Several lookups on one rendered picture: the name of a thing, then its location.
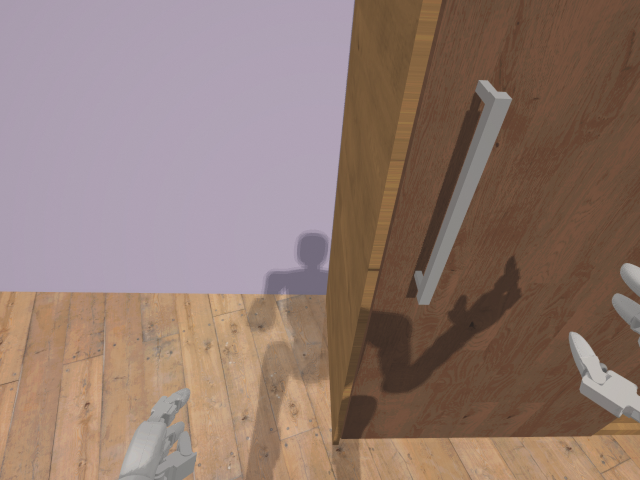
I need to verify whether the right robot hand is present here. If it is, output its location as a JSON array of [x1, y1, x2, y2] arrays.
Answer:
[[569, 263, 640, 423]]

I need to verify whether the left robot hand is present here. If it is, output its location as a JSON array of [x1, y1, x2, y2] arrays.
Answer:
[[118, 388, 197, 480]]

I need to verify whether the wardrobe door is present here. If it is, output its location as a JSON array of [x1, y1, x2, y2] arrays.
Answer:
[[611, 414, 639, 423], [341, 0, 640, 439]]

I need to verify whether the handle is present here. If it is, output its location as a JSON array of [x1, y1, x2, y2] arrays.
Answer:
[[414, 80, 512, 305]]

